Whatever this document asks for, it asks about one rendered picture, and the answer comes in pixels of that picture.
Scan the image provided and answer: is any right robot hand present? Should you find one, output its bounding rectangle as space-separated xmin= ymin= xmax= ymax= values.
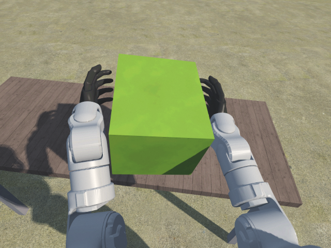
xmin=200 ymin=76 xmax=227 ymax=119

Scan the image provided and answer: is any table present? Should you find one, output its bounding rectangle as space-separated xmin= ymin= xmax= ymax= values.
xmin=0 ymin=76 xmax=303 ymax=244

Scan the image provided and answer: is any right robot upper arm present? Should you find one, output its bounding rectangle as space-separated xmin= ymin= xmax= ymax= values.
xmin=235 ymin=208 xmax=322 ymax=248

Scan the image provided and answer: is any left robot hand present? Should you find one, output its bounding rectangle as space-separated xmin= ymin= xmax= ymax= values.
xmin=80 ymin=64 xmax=113 ymax=105

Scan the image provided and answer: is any carton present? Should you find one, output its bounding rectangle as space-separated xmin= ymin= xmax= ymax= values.
xmin=109 ymin=54 xmax=215 ymax=175

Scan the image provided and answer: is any left robot upper arm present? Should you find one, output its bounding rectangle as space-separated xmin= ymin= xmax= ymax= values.
xmin=67 ymin=211 xmax=127 ymax=248

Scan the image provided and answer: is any robot left forearm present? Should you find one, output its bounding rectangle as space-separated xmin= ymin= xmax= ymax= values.
xmin=66 ymin=101 xmax=115 ymax=248

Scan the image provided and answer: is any robot right forearm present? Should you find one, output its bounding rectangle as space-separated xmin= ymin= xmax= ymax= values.
xmin=210 ymin=113 xmax=298 ymax=242

